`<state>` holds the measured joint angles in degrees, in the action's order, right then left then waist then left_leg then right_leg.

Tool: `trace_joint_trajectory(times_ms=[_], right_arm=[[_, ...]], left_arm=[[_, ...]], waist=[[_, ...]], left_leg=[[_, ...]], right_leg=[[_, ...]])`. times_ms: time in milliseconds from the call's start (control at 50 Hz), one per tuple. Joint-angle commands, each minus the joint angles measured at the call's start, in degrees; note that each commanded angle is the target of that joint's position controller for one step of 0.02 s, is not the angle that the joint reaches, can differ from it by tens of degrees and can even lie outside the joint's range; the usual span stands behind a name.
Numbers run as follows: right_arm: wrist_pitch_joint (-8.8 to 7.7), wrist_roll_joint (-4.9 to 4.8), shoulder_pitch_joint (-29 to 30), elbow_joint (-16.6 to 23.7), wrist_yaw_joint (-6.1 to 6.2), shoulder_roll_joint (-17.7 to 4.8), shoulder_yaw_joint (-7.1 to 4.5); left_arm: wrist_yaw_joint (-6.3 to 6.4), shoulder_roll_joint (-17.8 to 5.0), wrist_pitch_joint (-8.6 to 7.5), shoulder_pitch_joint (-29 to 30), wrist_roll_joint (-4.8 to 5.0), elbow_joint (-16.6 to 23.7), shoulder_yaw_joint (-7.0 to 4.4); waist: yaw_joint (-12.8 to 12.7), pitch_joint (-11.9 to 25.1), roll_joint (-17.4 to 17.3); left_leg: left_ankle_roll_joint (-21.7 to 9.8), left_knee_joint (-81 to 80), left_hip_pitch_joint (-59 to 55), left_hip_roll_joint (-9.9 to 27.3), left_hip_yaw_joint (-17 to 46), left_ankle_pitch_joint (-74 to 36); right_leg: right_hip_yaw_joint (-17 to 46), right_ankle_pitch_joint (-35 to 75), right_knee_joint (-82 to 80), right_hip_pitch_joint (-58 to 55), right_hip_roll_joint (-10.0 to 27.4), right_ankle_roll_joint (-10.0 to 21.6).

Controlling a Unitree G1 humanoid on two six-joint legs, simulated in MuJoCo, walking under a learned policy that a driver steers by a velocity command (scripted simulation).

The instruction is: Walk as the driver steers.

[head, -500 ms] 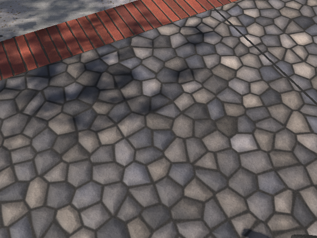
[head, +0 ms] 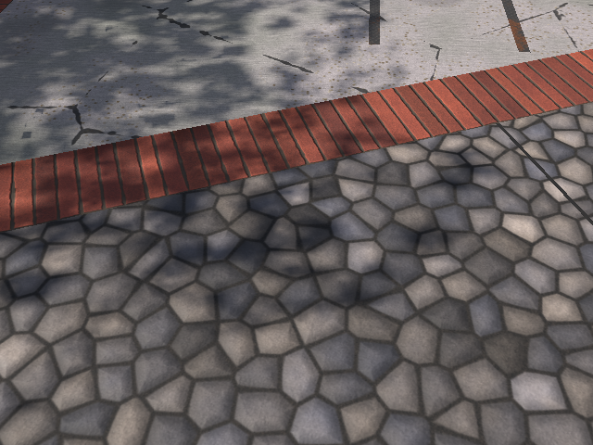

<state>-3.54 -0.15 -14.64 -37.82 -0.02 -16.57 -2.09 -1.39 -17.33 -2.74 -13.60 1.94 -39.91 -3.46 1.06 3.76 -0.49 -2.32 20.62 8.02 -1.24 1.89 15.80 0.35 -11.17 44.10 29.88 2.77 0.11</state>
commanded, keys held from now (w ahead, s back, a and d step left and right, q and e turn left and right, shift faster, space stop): w+e+shift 0.62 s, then w+q+shift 0.38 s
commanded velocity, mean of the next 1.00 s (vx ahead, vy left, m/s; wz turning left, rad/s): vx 0.92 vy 0.00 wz -0.46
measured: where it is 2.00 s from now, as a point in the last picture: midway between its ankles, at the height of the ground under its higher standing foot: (474, 178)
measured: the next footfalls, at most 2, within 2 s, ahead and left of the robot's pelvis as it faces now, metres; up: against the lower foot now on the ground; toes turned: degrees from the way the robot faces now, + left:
right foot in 0.22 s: +0.23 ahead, -0.22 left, +0.00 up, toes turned -15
left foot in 0.68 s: +0.72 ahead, -0.26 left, +0.00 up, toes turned -41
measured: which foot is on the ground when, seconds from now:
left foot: down 0.00-0.24, up 0.26-0.66, down 0.68-1.00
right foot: up 0.00-0.20, down 0.22-0.68, up 0.70-1.00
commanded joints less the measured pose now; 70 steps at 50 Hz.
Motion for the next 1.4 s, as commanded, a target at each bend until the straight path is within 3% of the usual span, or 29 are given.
trace_joint_trajectory(times_ms=[20, 160, 220, 240, 260, 280, 300, 340, 460, 520, 600, 640, 680, 700, 720, 740, 780, 840, 900, 960, 1020, 1060, 1080, 1100, 1120, 1140, 1180, 1240, 1400], right_arm=[[-1.58, -0.15, -2.38, 1.42, -0.05, -10.93, -3.54], [-0.77, -0.22, -2.12, -0.95, -0.61, -12.02, -4.55], [0.02, 0.78, 2.43, 0.44, 0.25, -10.66, -3.69], [-0.92, 1.77, 3.95, 3.29, 0.82, -6.82, -2.31], [-3.32, 1.07, 1.31, 6.92, 0.34, -0.82, -0.17], [-5.57, -1.25, 7.12, 7.66, -0.33, -7.79, -1.2], [-6.76, -2.65, 9.64, 8.12, -0.77, -8.65, -1.3], [-7.25, 0.18, 8.43, 7.07, -0.17, -6.72, -0.87], [-4.41, 1.61, 15.14, 8.05, -1.08, -4.97, -0.64], [-5.21, 0.68, 23.12, 10.8, -1.88, -2.18, 0.21], [-5.65, -1.36, 24.25, 11.72, -1.58, -6.67, -1.85], [-5.56, -1.85, 15.44, 10.01, -0.9, -10.1, -3.68], [-3.83, -2.01, -9.74, 4.92, 0.43, -12.04, -4.52], [-3.79, 0.25, -14.83, 1.22, -0.41, -16.51, -5.29], [-4.32, -0.29, -17.53, 0.01, -1.6, -10.82, -4.41], [-3.89, -0.67, -12.49, 0.14, -1.23, -6.46, -3.55], [-3.19, 0.29, -9.27, -0.96, -1.66, -6.5, -3.32], [-3.19, -0.19, -7.04, -1.56, -1.57, -3.52, -2.19], [-2.9, -2.28, -5.33, -1.75, -0.37, -6.92, -2.94], [-2.51, -2.47, -5.82, -1.19, 0.39, -9.75, -3.98], [-1.76, -3.08, -10.38, -2.17, 0.29, -8.68, -3.71], [-1.29, -2.3, -11.31, -2.56, -0.07, -7.57, -3.14], [-1.26, -0.72, -9.9, -0.98, -0.26, -4.49, -1.88], [-1.91, -3.52, -18.58, 1.08, -0.02, 3.03, 0.41], [-1.5, -5.45, -16.6, 0.8, 0.84, -0.67, 0.19], [-1.1, -4.82, -10.24, 1.07, 1.2, -3.29, -0.48], [-0.21, -2.2, -3.95, 1.82, 0.8, -3.22, -0.82], [2.22, -2.84, -1.12, 4.1, -0.59, -0.13, -0.62], [1.55, -1.51, 11.72, 8.42, -4.08, -2.26, -0.11]], left_arm=[[-0.63, -3.84, -1.6, 9.8, 0.29, 7.65, -0.21], [-1.77, -3.66, -0.67, 9.21, 0.88, 9.54, 1.14], [-1.04, -10.22, -0.22, -13.52, 0.72, 2.27, -2.68], [-0.23, -17.5, -0.09, -26.17, 0.87, -0.33, -5.17], [-0.56, -20.66, -0.72, -22.36, 0.61, 1.74, -4.73], [-0.89, -14.95, -1.67, -20.17, 0.49, 4.66, -3.19], [-0.83, -13.2, -2.15, -19.95, -0.57, 4.38, -2.72], [-0.74, -11.07, -2.33, -13.12, -1.47, 5.62, -1.93], [1.92, -6.63, -1.87, -10.28, -0.35, 3.57, -0.31], [2.71, -7.61, -1.48, -13.67, 0.19, 0.75, -0.94], [3.42, -7.82, -1.43, -13.8, 0.98, -1.86, -1.65], [3.66, -9.2, -0.66, -13.09, -0.65, -2.43, -2.36], [2.85, -7.19, 0.01, -7.65, -4.18, -0.64, -1.17], [2.1, 3.21, -0.87, -22.35, -1.79, -0.44, 1.37], [1.7, -0.21, -1.3, -21.33, 0.69, -1.96, 2.22], [1.36, -4.28, -1.8, -11.12, 1.33, -0.08, 1.43], [0.89, -4.13, -4.16, 4.75, -1.71, 4.44, 2.05], [0.19, -1.79, -5.03, 4.04, -1.94, 5.59, 2.74], [-0.44, -0.72, -5.9, 8.99, -3.17, 8.49, 4.08], [-1.02, -2.24, -6.23, 12.08, -2.42, 8.75, 3.44], [0.32, -5.07, -5.4, 11.69, -1.43, 8.73, 1.47], [1.28, -7.58, -5.35, 3.57, -1.1, 7.6, -0.74], [2.01, -10.74, -4.99, -8.69, -1.41, 6.07, -2.1], [1.61, -16.35, -4.01, -14.24, -2.61, 4.41, -3.02], [1.21, -12.98, -3.63, -11.76, -1.66, 4.21, -2.72], [1.44, -8.96, -3.47, -8.89, -1.0, 3.91, -1.94], [1.45, -4.33, -2.96, -5.12, -2.85, 2.14, -0.85], [1.47, -0.98, -3.47, -0.31, -2.48, -0.01, -0.49], [2.05, -10.16, -4.29, -1.28, -1.87, -2.33, -2.69]], waist=[[4.16, -7.64, -5.74], [2.61, -9.25, -3.25], [-9.78, 2.59, 0.25], [-14.85, 4.65, 12.78], [-7.45, 11.58, 25.94], [-10.61, 8.64, 14.81], [-9.76, 4.29, 7.77], [-4.23, -0.62, -0.93], [-2.21, -10.88, 2.59], [-5.49, -10.48, 4.71], [-4.32, -9.19, 7.47], [0.24, -2.56, 10.02], [12.6, 12.83, 11.82], [3.12, 24.22, -19.42], [6.05, 24.51, -25.38], [7.46, 12.09, -16.68], [6.0, -1.11, 1.29], [-0.52, -4.25, -2.64], [-2.37, -9.56, -1.76], [-1.44, -9.44, -2.77], [-1.79, -8.84, -2.39], [-7.33, -3.13, -1.21], [-13.06, 5.99, 3.14], [-8.22, 16.72, 23.64], [-8.17, 11.5, 21.61], [-8.72, 2.39, 14.64], [-6.14, -5.06, 5.42], [-1.65, -8.81, 7.44], [-2.39, -12.67, -1.61]], left_leg=[[-9.03, -12.78, -7.93, 19.74, 12.67, 13.91], [-6.22, -11.98, -10.04, 19.22, -0.97, 2.49], [-1.57, 19.19, 3.48, 11.14, -13.91, -39.68], [2.74, 45.01, 23.15, 6.99, -12.93, -23.91], [3.94, 62.9, 40.81, -3.38, -1.11, 13.14], [1.71, 65.5, 49.19, -0.19, 5.68, 9.66], [0.25, 64.25, 51.29, 2.05, 4.87, 6.44], [0.33, 52.27, 42.11, 6.15, 5.65, -0.56], [5.77, 27.85, 32.16, 2.42, 0.24, -14.21], [6.09, 14.03, 22.69, -1.24, -1.84, -23.24], [4.64, 5.11, 15.86, -0.99, 2.56, -24.97], [2.94, 7.12, 7.62, -2.26, -0.2, -19.32], [-1.15, 16.68, -21.41, 5.01, 2.4, -10.28], [-14.51, 9.16, -43.38, 20.19, 38.01, 11.6], [-15.43, -2.22, -43.16, 21.03, 54.25, 26.35], [-13.73, -3.35, -34.55, 18.0, 45.59, 24.84], [-12.16, -5.41, -14.95, 12.32, 33.86, 5.38], [-14.55, -8.36, -5.89, 9.06, 29.45, -2.38], [-14.21, -11.58, 6.85, 10.29, 27.07, -0.49], [-10.47, -13.79, 21.13, 7.07, 21.47, -0.09], [-7.01, -7.33, 15.8, 7.1, 21.02, 0.02], [-3.49, 10.18, 15.43, 3.72, 17.62, -11.3], [-1.21, 29.48, 23.21, 0.84, 13.73, -7.96], [0.71, 51.59, 35.37, -2.79, 8.59, 15.36], [0.77, 61.1, 43.45, 1.38, 6.91, 10.71], [0.72, 63.99, 46.75, 3.63, 4.93, 6.29], [0.26, 60.74, 42.9, 7.79, 3.86, 1.86], [0.02, 55.38, 39.57, 11.54, 4.79, 2.15], [-2.16, 25.5, 28.74, 7.12, -5.94, -21.21]], right_leg=[[2.07, -0.29, -0.28, 16.13, 3.51, 1.19], [-3.42, -4.33, 0.19, 12.26, 4.4, 4.44], [-12.49, -3.84, -1.92, -24.25, -7.64, 8.04], [5.61, -12.51, -8.36, -41.02, -0.8, 12.71], [44.04, -37.9, -26.3, -50.77, 10.6, 21.42], [50.63, -39.96, -33.43, -51.59, 13.99, 19.57], [46.32, -33.19, -31.63, -48.43, 14.33, 18.98], [34.92, -18.12, -29.35, -33.5, 10.17, 17.34], [18.16, 7.59, -33.0, -15.8, 0.33, 15.26], [17.79, 7.18, -34.26, -11.66, -0.78, 12.67], [22.16, 13.26, -31.18, -21.29, 2.32, 9.8], [21.12, 36.42, -21.27, -28.64, 2.83, 8.28], [17.6, 43.73, 7.84, -18.66, 1.68, 6.22], [14.11, -2.29, 35.47, 3.11, -9.01, 1.91], [13.05, -15.86, 41.25, 10.01, -8.39, 1.94], [11.25, -13.42, 41.31, 14.31, -4.84, 3.35], [8.3, -11.76, 32.97, 11.65, -2.61, 4.94], [8.84, -11.01, 21.4, 8.13, 0.06, 3.65], [7.49, -7.85, 5.3, 3.21, 1.78, 1.08], [4.28, 13.34, -5.49, -18.21, -1.92, -1.1], [4.94, 9.89, -10.02, -22.57, -2.28, -1.6], [4.2, 4.8, -11.34, -33.22, -2.02, -0.01], [12.88, -6.35, -10.7, -47.55, 6.57, 3.06], [45.0, -28.98, -22.68, -58.93, 21.67, 11.85], [55.82, -42.07, -29.46, -53.72, 22.25, 12.19], [46.61, -35.34, -29.8, -47.32, 20.35, 10.76], [28.83, -15.39, -29.3, -34.61, 15.92, 9.4], [14.0, -2.75, -32.38, -25.61, 13.82, 7.86], [-11.0, 20.03, -38.55, -25.75, 9.64, 4.39]])
Keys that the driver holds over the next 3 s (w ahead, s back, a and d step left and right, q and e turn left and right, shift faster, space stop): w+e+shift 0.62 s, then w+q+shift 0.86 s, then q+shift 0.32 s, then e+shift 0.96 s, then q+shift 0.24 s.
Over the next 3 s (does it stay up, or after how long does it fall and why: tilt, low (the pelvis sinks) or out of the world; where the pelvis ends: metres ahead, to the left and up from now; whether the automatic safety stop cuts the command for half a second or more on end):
stays up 1.47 -0.61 -0.01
